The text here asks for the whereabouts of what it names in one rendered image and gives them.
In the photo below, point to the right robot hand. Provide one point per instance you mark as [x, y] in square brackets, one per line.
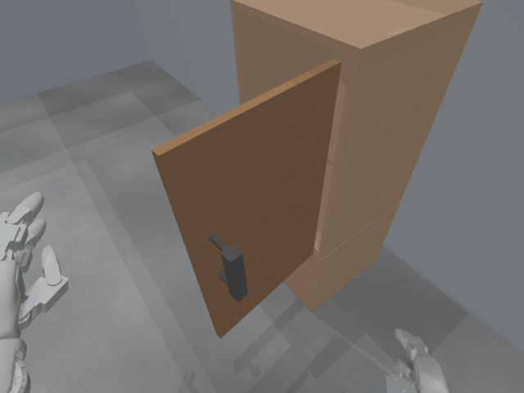
[424, 375]

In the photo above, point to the handle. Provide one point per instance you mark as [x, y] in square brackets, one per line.
[234, 269]

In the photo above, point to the robot left forearm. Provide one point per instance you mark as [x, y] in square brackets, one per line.
[14, 377]

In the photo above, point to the left robot hand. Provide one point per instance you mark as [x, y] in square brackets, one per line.
[18, 237]

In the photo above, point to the cupboard door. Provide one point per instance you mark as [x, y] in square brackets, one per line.
[253, 176]

